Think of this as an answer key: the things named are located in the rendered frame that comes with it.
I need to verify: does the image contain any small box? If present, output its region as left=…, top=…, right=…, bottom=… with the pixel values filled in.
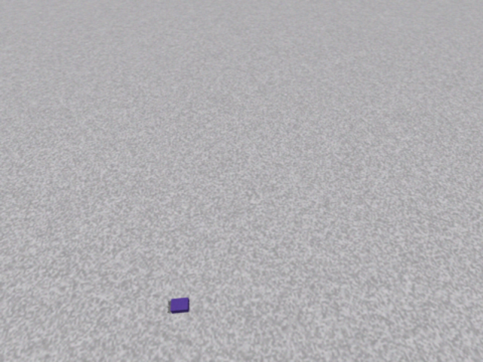
left=171, top=297, right=189, bottom=314

